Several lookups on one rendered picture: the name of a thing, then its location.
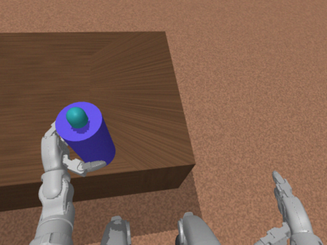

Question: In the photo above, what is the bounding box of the bottle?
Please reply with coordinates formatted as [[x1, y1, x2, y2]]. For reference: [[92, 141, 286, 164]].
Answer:
[[55, 102, 115, 165]]

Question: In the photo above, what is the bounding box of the left robot arm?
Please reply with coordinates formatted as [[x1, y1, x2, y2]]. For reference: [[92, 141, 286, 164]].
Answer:
[[29, 169, 75, 245]]

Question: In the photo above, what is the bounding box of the left robot hand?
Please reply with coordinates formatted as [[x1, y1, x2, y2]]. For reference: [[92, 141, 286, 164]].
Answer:
[[41, 121, 107, 177]]

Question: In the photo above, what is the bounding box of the right robot hand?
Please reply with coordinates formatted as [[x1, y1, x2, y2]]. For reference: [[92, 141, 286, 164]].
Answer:
[[253, 170, 314, 245]]

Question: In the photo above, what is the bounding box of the right robot arm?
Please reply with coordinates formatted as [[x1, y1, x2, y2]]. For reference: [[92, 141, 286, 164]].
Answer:
[[290, 232, 323, 245]]

